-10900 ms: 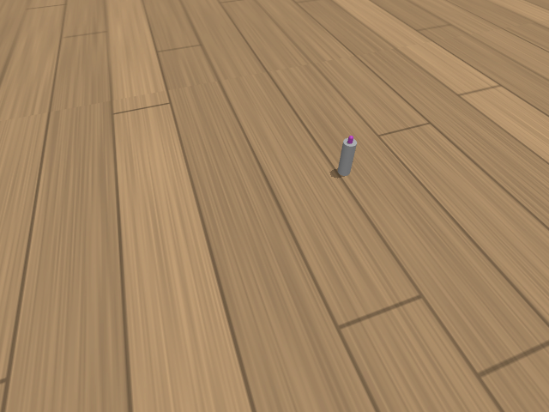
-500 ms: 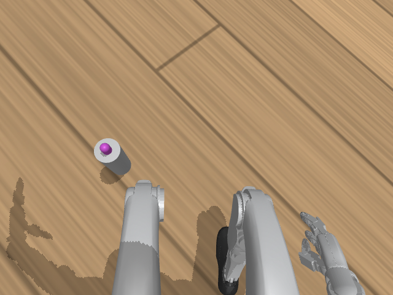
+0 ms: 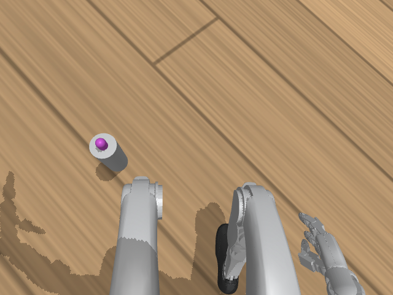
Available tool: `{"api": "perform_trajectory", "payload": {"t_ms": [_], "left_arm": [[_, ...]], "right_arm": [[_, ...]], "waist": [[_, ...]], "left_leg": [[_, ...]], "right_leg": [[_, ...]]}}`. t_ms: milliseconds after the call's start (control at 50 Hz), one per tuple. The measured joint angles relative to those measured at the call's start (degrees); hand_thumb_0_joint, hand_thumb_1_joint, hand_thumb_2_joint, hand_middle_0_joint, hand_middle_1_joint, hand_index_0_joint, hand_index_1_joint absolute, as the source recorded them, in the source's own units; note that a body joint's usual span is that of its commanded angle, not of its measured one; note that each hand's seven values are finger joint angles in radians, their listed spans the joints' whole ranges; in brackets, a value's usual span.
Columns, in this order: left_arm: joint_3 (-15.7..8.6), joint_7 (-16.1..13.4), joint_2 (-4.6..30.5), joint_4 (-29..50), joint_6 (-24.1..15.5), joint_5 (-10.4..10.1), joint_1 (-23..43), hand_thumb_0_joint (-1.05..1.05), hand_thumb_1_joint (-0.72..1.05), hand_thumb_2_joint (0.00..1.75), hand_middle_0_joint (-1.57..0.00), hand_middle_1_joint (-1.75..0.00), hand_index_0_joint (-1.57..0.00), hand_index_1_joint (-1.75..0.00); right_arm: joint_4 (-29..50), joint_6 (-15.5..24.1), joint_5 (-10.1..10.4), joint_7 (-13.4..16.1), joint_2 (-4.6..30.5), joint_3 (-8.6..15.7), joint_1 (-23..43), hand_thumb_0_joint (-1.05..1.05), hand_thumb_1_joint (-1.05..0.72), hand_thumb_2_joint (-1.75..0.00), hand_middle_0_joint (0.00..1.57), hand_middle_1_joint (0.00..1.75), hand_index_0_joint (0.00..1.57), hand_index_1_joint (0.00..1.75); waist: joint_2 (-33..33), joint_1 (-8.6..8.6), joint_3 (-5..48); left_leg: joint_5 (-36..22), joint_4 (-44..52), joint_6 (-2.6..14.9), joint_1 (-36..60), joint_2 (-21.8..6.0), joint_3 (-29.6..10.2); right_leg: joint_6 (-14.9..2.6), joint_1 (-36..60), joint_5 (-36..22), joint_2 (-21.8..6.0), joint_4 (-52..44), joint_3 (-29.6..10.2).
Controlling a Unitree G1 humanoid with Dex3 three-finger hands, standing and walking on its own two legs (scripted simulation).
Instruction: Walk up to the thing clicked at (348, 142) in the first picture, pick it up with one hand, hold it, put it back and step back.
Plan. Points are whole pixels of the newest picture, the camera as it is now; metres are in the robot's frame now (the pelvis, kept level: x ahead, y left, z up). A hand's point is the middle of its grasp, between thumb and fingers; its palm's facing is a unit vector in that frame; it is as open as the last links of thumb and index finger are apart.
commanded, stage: approach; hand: left
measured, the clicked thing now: (110, 153) +0.40 +0.27 -0.30
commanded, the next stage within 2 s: close in in 0.58 s
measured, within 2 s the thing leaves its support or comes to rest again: neither
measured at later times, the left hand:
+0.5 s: hand (35, 162) +0.33 +0.39 -0.16, palm faces +0.25 -0.97 +0.06, open 17.7 cm
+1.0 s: hand (89, 168) +0.35 +0.31 -0.28, palm faces +0.21 -0.98 +0.07, open 17.6 cm
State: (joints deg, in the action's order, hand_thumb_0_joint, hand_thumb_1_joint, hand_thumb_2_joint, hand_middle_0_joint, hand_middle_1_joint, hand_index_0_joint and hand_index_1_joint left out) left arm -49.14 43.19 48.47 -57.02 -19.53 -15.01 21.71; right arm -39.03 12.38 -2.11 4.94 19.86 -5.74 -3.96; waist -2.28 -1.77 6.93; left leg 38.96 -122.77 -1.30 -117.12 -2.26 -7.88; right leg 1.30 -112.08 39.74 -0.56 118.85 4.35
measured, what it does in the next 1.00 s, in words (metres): lowers itself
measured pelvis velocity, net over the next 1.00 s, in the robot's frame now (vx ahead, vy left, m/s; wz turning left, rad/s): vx -0.01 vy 0.01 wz -0.13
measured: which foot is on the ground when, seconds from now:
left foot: down 0.00-1.00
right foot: down 0.00-1.00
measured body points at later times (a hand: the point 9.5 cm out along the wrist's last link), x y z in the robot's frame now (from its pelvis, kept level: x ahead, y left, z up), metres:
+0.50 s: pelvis -0.01 +0.00 -0.08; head +0.21 +0.11 +0.29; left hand +0.31 +0.44 -0.16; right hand +0.20 -0.26 -0.16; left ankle +0.08 +0.13 -0.38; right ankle +0.09 -0.13 -0.38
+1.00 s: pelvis -0.01 +0.01 -0.14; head +0.20 +0.16 +0.23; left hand +0.33 +0.36 -0.28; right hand +0.19 -0.24 -0.18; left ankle +0.08 +0.13 -0.38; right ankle +0.09 -0.13 -0.38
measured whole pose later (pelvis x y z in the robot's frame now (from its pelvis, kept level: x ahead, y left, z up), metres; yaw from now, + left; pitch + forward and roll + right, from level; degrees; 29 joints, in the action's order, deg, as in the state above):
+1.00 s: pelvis -0.01 +0.01 -0.14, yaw -7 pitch +16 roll -13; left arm -38.7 29.2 38.5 -70.0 -56.5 -18.0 24.0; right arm -37.8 8.2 -14.7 -4.1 20.1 -19.2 9.5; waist -13.0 -7.4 -9.7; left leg 41.3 -151.7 -2.0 -127.7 -1.4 -18.0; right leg 2.8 -120.3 38.7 3.3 141.5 9.8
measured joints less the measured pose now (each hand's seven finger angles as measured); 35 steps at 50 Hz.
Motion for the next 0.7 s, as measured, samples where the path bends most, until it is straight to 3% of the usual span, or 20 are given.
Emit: {"api": "perform_trajectory", "payload": {"t_ms": [180, 340, 440, 600, 700], "left_arm": [[-1.1, 1.3, 0.7, -3.5, -2.5, -2.1, -0.1, -0.01, -0.60, 0.04, -0.06, -0.07, -0.06, -0.08], [-0.3, 3.2, -1.2, -10.4, -13.2, -5.8, 4.3, -0.01, -0.61, 0.01, -0.07, -0.07, -0.07, -0.07], [0.6, 3.1, -2.5, -13.5, -18.8, -5.4, 7.0, -0.01, -0.61, 0.01, -0.07, -0.08, -0.07, -0.08], [0.4, 0.1, -4.3, -12.5, -23.4, -3.9, 5.0, -0.02, -0.61, 0.01, -0.07, -0.09, -0.08, -0.09], [4.0, -1.7, -6.3, -12.1, -27.0, -5.3, 2.8, -0.02, -0.61, 0.02, -0.07, -0.10, -0.08, -0.09]], "right_arm": [[-0.5, 0.3, -0.2, -0.5, 0.4, -0.1, 0.1, 0.01, -0.90, -0.90, 0.21, 0.30, 0.20, 0.30], [-1.6, 1.7, -2.3, -1.6, 1.2, -1.5, 2.6, 0.01, -0.90, -0.89, 0.21, 0.30, 0.20, 0.30], [-1.0, 1.5, -4.3, -2.6, 1.0, -3.6, 5.6, 0.01, -0.90, -0.89, 0.21, 0.30, 0.20, 0.30], [0.3, -0.4, -7.5, -4.1, 0.6, -6.9, 9.1, 0.01, -0.91, -0.89, 0.21, 0.30, 0.21, 0.30], [-0.4, -1.6, -8.9, -5.2, 0.6, -8.7, 10.1, 0.01, -0.91, -0.89, 0.21, 0.30, 0.21, 0.30]], "waist": [[-0.2, -0.07, -0.5], [-2.5, -0.63, -3.1], [-4.8, -2.25, -6.1], [-7.7, -4.31, -11.6], [-8.4, -4.30, -13.6]], "left_leg": [[0.1, -1.3, -0.08, -1.3, 0.0, 0.1], [0.4, -7.4, -0.35, -5.3, -0.1, -0.6], [0.8, -13.0, -0.81, -8.0, -0.2, -2.5], [1.2, -20.3, -1.16, -10.7, 0.0, -5.7], [1.4, -23.2, -0.77, -11.5, 0.2, -6.5]], "right_leg": [[-0.08, -1.5, 0.2, 0.0, 1.6, -0.3], [0.04, -5.7, 0.2, 0.6, 7.5, -0.2], [0.05, -8.2, -0.2, 1.4, 12.1, 0.9], [0.57, -10.2, -0.9, 2.5, 17.5, 2.8], [0.99, -10.5, -1.0, 2.9, 19.5, 3.1]]}}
